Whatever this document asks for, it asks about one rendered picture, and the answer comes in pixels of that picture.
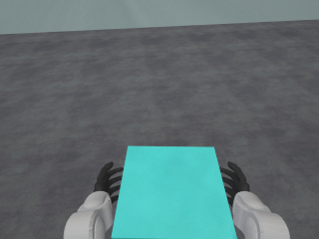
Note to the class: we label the left robot forearm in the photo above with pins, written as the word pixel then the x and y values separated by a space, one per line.
pixel 93 218

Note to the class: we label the robot left hand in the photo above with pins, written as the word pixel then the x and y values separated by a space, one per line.
pixel 104 182

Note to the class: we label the carton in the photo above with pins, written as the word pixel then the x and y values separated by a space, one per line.
pixel 172 192

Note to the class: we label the robot right hand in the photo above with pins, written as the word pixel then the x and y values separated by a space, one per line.
pixel 238 182

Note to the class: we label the right robot forearm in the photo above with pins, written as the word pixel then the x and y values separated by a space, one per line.
pixel 255 220

